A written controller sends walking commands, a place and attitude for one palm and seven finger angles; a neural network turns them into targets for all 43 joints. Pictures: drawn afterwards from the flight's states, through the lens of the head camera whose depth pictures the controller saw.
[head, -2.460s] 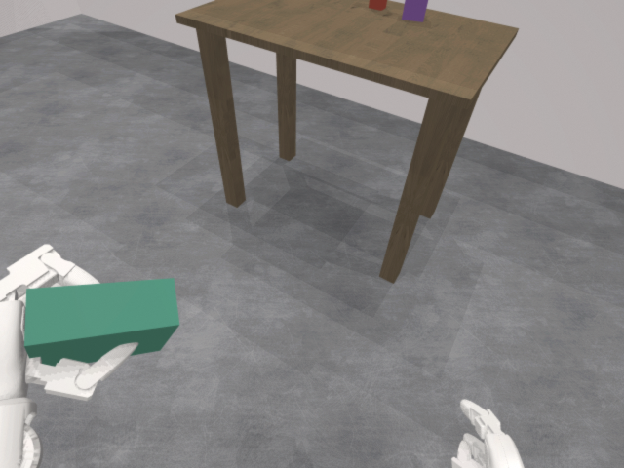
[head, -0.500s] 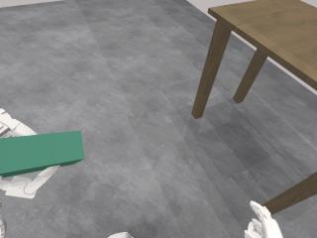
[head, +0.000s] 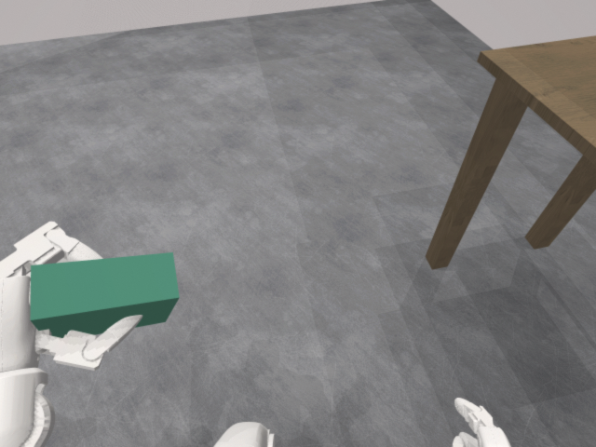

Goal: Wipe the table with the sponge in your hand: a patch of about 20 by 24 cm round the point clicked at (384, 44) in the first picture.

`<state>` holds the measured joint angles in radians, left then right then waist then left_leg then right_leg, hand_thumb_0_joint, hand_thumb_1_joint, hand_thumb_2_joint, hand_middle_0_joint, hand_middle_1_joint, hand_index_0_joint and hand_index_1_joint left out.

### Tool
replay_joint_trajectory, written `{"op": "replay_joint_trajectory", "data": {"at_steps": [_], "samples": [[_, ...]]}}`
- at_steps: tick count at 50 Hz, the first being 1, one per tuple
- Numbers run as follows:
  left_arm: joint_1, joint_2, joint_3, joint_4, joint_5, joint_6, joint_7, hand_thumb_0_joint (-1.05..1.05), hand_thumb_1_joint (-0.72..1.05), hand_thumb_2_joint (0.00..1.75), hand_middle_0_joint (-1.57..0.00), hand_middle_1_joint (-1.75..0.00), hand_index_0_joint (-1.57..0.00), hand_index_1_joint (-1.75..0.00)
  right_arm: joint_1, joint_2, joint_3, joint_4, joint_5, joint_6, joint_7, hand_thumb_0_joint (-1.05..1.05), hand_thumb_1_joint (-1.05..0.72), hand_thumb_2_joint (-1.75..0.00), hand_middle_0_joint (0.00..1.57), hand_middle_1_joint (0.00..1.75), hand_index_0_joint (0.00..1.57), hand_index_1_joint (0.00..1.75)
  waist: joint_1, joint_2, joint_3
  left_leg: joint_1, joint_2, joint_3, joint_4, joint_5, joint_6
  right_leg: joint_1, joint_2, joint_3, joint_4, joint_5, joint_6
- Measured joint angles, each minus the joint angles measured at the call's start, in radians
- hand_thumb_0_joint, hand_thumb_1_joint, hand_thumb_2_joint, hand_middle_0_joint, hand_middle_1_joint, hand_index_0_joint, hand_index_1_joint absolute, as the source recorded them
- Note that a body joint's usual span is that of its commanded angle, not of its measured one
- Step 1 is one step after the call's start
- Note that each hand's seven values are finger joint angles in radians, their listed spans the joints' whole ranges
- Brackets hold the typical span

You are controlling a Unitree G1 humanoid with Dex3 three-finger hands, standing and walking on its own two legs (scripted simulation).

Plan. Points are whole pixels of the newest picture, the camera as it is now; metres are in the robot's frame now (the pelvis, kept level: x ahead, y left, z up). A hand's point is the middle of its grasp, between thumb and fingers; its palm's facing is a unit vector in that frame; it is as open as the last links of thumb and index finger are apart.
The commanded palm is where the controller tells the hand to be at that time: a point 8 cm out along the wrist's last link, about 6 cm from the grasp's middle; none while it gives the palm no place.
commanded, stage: walk to a spot facing it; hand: left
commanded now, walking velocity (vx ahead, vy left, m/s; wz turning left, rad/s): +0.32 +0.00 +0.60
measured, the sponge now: (129, 295) +0.23 +0.19 +0.15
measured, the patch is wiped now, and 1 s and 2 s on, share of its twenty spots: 0.00 0.00 0.00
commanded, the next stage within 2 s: none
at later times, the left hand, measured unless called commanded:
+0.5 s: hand (69, 227) +0.28 +0.25 +0.20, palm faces +0.56 -0.68 -0.47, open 9.0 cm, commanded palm +0.22 +0.29 +0.19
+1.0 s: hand (49, 250) +0.26 +0.28 +0.19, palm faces +0.75 -0.51 -0.43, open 9.0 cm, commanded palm +0.18 +0.28 +0.19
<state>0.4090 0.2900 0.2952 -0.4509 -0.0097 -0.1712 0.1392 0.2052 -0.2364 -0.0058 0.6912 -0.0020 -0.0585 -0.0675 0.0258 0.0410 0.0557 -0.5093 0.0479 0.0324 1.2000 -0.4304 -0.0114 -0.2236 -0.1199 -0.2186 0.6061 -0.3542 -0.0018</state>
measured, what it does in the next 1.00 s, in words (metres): walks ahead, turning left: left foot, then right foot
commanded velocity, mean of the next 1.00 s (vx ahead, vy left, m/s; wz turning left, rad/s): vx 0.12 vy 0.00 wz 0.60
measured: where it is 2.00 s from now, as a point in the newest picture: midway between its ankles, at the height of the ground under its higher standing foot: outside the picture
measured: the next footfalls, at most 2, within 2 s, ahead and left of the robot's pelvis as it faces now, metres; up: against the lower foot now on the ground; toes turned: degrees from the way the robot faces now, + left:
left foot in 0.22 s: +0.18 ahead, +0.13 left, +0.00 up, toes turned +16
right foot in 0.56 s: +0.27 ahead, -0.14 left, +0.00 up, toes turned +8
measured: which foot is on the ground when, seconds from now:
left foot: up 0.00-0.20, down 0.22-0.56, up 0.58-0.90, down 0.92-1.00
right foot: down 0.00-0.22, up 0.24-0.54, down 0.56-0.92, up 0.94-1.00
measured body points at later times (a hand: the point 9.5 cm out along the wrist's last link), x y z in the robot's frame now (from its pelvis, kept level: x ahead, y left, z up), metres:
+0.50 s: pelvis +0.13 -0.02 +0.00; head +0.16 -0.02 +0.45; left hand +0.24 +0.29 +0.23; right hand +0.33 -0.16 -0.10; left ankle +0.14 +0.12 -0.73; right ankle +0.21 -0.15 -0.69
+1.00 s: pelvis +0.19 -0.04 -0.01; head +0.21 -0.01 +0.44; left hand +0.22 +0.30 +0.21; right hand +0.48 -0.17 -0.07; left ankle +0.17 +0.08 -0.73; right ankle +0.22 -0.16 -0.68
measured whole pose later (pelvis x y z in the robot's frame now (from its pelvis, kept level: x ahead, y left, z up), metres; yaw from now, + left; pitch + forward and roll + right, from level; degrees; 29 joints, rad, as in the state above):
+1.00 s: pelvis +0.19 -0.04 -0.01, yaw +31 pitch -1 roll +1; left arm 0.45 0.44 0.41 -0.61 -0.05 -0.20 0.16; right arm 0.15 -0.22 -0.07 0.53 0.01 -0.05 -0.07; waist -0.02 -0.06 0.09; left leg -0.35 0.03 0.13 0.65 -0.25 0.03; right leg -0.42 -0.15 -0.13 1.06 -0.57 0.07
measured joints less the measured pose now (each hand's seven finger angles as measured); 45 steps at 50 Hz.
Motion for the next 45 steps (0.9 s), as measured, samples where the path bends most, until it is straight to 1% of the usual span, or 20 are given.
{"op": "replay_joint_trajectory", "data": {"at_steps": [2, 4, 7, 9, 10, 11, 12, 15, 17, 21, 27, 28, 29, 30, 32, 34, 36, 40, 43, 45], "samples": [[0.035, 0.015, 0.008, -0.035, 0.003, -0.015, 0.0, 0.0, -0.41, 1.04, -0.86, -1.4, -0.85, -1.4, -0.008, -0.017, -0.019, -0.021, -0.001, 0.01, -0.003, 0.01, -0.91, -0.9, 0.2, 0.3, 0.21, 0.3, -0.017, -0.022, 0.014, -0.027, 0.014, 0.03, -0.021, 0.022, -0.01, 0.037, -0.012, -0.016, -0.043, 0.005, 0.006], [0.063, 0.044, 0.027, -0.073, 0.001, -0.028, 0.003, 0.0, -0.41, 1.04, -0.86, -1.4, -0.85, -1.4, -0.008, -0.025, -0.036, -0.054, -0.001, 0.016, -0.005, 0.01, -0.91, -0.9, 0.2, 0.3, 0.21, 0.3, -0.029, -0.05, 0.028, -0.022, 0.029, 0.071, -0.15, 0.04, -0.012, 0.066, -0.028, -0.033, -0.073, 0.003, 0.008], [0.094, 0.085, 0.067, -0.131, -0.005, -0.039, 0.02, 0.0, -0.41, 1.04, -0.86, -1.4, -0.85, -1.4, 0.004, -0.034, -0.057, -0.109, -0.001, 0.018, -0.004, 0.01, -0.91, -0.9, 0.2, 0.3, 0.2, 0.3, -0.028, -0.083, 0.038, 0.014, 0.032, 0.137, -0.375, 0.059, -0.008, 0.088, -0.05, -0.051, -0.079, -0.021, 0.02], [0.108, 0.101, 0.093, -0.165, -0.012, -0.043, 0.036, 0.0, -0.41, 1.04, -0.86, -1.4, -0.85, -1.4, 0.008, -0.036, -0.065, -0.136, 0.001, 0.018, -0.002, 0.01, -0.91, -0.9, 0.2, 0.3, 0.2, 0.3, -0.025, -0.103, 0.04, 0.058, 0.01, 0.177, -0.509, 0.095, -0.003, 0.086, -0.074, -0.055, -0.033, -0.061, 0.034], [0.112, 0.105, 0.104, -0.18, -0.015, -0.044, 0.044, 0.0, -0.41, 1.04, -0.86, -1.4, -0.85, -1.4, 0.008, -0.038, -0.066, -0.149, 0.002, 0.017, -0.003, 0.01, -0.91, -0.9, 0.2, 0.3, 0.2, 0.3, -0.024, -0.109, 0.039, 0.091, -0.006, 0.197, -0.577, 0.13, 0.004, 0.069, -0.09, -0.052, 0.03, -0.089, 0.038], [0.115, 0.104, 0.114, -0.192, -0.017, -0.048, 0.05, 0.0, -0.41, 1.04, -0.86, -1.4, -0.85, -1.4, 0.005, -0.045, -0.068, -0.165, 0.003, 0.015, -0.003, 0.01, -0.91, -0.9, 0.2, 0.3, 0.2, 0.3, -0.021, -0.096, 0.035, 0.127, -0.01, 0.195, -0.633, 0.19, 0.029, 0.029, -0.098, -0.044, 0.139, -0.11, 0.039], [0.099, 0.109, 0.121, -0.191, -0.021, -0.053, 0.054, 0.0, -0.41, 1.04, -0.86, -1.4, -0.85, -1.4, -0.009, -0.04, -0.074, -0.169, 0.004, 0.01, -0.003, 0.01, -0.91, -0.9, 0.2, 0.3, 0.2, 0.3, -0.028, -0.084, 0.041, 0.12, -0.003, 0.183, -0.615, 0.287, 0.057, -0.021, -0.09, -0.01, 0.286, -0.147, 0.046], [-0.005, 0.133, 0.118, -0.118, -0.013, -0.057, 0.033, 0.0, -0.41, 1.04, -0.86, -1.4, -0.85, -1.4, -0.057, 0.024, -0.065, -0.133, 0.017, 0.002, 0.011, 0.01, -0.91, -0.9, 0.19, 0.3, 0.2, 0.3, -0.047, -0.089, 0.066, 0.107, -0.008, 0.135, -0.51, 0.191, 0.067, -0.175, -0.021, 0.125, 0.643, -0.219, 0.054], [-0.021, 0.135, 0.119, -0.104, -0.013, -0.038, 0.017, 0.0, -0.41, 1.04, -0.86, -1.4, -0.85, -1.4, -0.067, 0.064, -0.041, -0.118, 0.023, 0.004, 0.024, 0.01, -0.91, -0.9, 0.19, 0.3, 0.2, 0.3, -0.058, -0.084, 0.057, 0.113, -0.008, 0.101, -0.521, 0.168, 0.056, -0.264, 0.003, 0.152, 0.71, -0.19, 0.063], [0.052, 0.115, 0.116, -0.171, -0.029, -0.038, 0.001, 0.0, -0.41, 1.04, -0.86, -1.4, -0.85, -1.4, -0.037, 0.118, 0.003, -0.11, 0.023, -0.021, 0.038, 0.01, -0.91, -0.9, 0.2, 0.3, 0.2, 0.3, -0.053, -0.048, 0.034, 0.144, 0.003, 0.04, -0.594, 0.194, 0.032, -0.325, 0.002, 0.139, 0.515, -0.083, 0.075], [0.114, 0.097, 0.11, -0.136, -0.033, -0.04, -0.006, 0.0, -0.41, 1.05, -0.86, -1.4, -0.86, -1.39, 0.033, 0.126, 0.035, -0.084, 0.018, -0.037, 0.019, 0.01, -0.9, -0.9, 0.2, 0.3, 0.21, 0.3, 0.007, 0.028, -0.011, 0.19, 0.021, -0.052, -0.628, 0.176, -0.003, -0.163, 0.044, 0.09, 0.097, -0.026, 0.091], [0.102, 0.098, 0.111, -0.117, -0.029, -0.028, -0.004, 0.0, -0.41, 1.05, -0.86, -1.4, -0.86, -1.39, 0.04, 0.123, 0.038, -0.082, 0.019, -0.036, 0.014, 0.01, -0.9, -0.9, 0.2, 0.3, 0.21, 0.3, 0.017, 0.028, -0.018, 0.181, 0.018, -0.063, -0.595, 0.151, -0.002, -0.116, 0.05, 0.081, 0.016, -0.015, 0.087], [0.081, 0.094, 0.106, -0.097, -0.022, -0.016, -0.002, 0.0, -0.41, 1.05, -0.86, -1.4, -0.86, -1.39, 0.04, 0.115, 0.039, -0.078, 0.02, -0.035, 0.01, 0.01, -0.9, -0.9, 0.2, 0.3, 0.21, 0.3, 0.025, 0.025, -0.021, 0.158, 0.014, -0.064, -0.53, 0.084, 0.008, -0.101, 0.048, 0.075, -0.02, 0.085, 0.056], [0.049, 0.077, 0.089, -0.07, -0.017, -0.005, 0.0, 0.0, -0.41, 1.05, -0.86, -1.4, -0.86, -1.39, 0.03, 0.098, 0.037, -0.062, 0.017, -0.032, 0.006, 0.01, -0.9, -0.9, 0.2, 0.3, 0.21, 0.3, 0.029, 0.029, -0.016, 0.121, 0.008, -0.065, -0.417, 0.002, 0.01, -0.105, 0.039, 0.06, 0.01, 0.112, 0.026], [-0.001, 0.033, 0.05, -0.016, -0.012, 0.018, 0.004, 0.0, -0.41, 1.05, -0.86, -1.4, -0.86, -1.39, 0.005, 0.058, 0.028, -0.024, 0.003, -0.021, 0.001, 0.01, -0.9, -0.9, 0.2, 0.3, 0.21, 0.3, 0.032, 0.027, -0.003, 0.047, -0.015, -0.053, -0.164, -0.048, -0.003, -0.087, 0.014, 0.033, 0.049, 0.063, -0.008], [-0.009, 0.003, 0.027, 0.004, -0.012, 0.032, 0.005, 0.0, -0.41, 1.05, -0.86, -1.4, -0.86, -1.39, -0.019, 0.025, 0.017, -0.008, -0.001, -0.004, 0.001, 0.01, -0.9, -0.9, 0.2, 0.3, 0.21, 0.3, 0.024, 0.01, 0.01, -0.003, -0.024, -0.018, 0.008, -0.04, -0.024, -0.052, -0.009, 0.015, 0.033, 0.036, -0.014], [0.007, -0.001, 0.014, -0.01, -0.01, 0.031, 0.006, 0.0, -0.41, 1.05, -0.86, -1.4, -0.86, -1.39, -0.039, 0.003, 0.002, -0.018, -0.003, 0.006, -0.006, 0.01, -0.91, -0.9, 0.2, 0.3, 0.21, 0.3, 0.005, -0.013, 0.026, -0.022, -0.017, 0.018, 0.049, -0.027, -0.038, -0.02, -0.027, -0.005, -0.002, 0.043, -0.006], [0.06, 0.052, 0.026, -0.102, -0.019, 0.016, 0.011, 0.0, -0.41, 1.05, -0.86, -1.4, -0.86, -1.39, -0.055, -0.017, -0.03, -0.09, -0.004, 0.017, -0.02, 0.01, -0.91, -0.9, 0.2, 0.3, 0.21, 0.3, -0.027, -0.068, 0.041, 0.025, 0.008, 0.088, -0.178, -0.007, -0.043, 0.004, -0.053, -0.042, -0.041, 0.051, -0.009], [0.094, 0.1, 0.065, -0.178, -0.028, 0.003, 0.025, 0.0, -0.41, 1.05, -0.86, -1.4, -0.86, -1.39, -0.048, -0.03, -0.051, -0.146, -0.004, 0.023, -0.022, 0.01, -0.91, -0.9, 0.2, 0.3, 0.2, 0.3, -0.034, -0.091, 0.034, 0.087, 0.011, 0.122, -0.384, -0.001, -0.04, -0.011, -0.065, -0.066, -0.022, 0.034, -0.003], [0.109, 0.12, 0.093, -0.214, -0.035, -0.005, 0.035, 0.0, -0.41, 1.05, -0.86, -1.4, -0.86, -1.39, -0.043, -0.036, -0.059, -0.174, -0.001, 0.029, -0.022, 0.01, -0.91, -0.9, 0.2, 0.3, 0.2, 0.3, -0.037, -0.1, 0.024, 0.146, -0.005, 0.136, -0.529, 0.06, -0.037, -0.033, -0.079, -0.075, 0.029, 0.005, 0.007]]}}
